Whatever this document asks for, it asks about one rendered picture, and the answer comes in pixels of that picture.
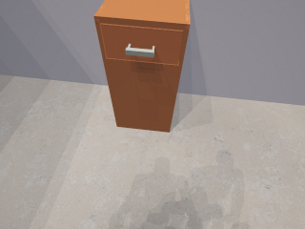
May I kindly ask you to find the handle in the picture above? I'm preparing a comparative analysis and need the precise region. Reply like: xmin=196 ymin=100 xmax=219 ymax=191
xmin=125 ymin=44 xmax=155 ymax=57

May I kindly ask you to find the drawer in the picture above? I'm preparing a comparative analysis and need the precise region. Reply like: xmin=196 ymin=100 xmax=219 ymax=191
xmin=100 ymin=23 xmax=183 ymax=65

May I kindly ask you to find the cabinet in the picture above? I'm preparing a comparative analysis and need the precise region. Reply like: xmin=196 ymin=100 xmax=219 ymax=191
xmin=93 ymin=0 xmax=191 ymax=133

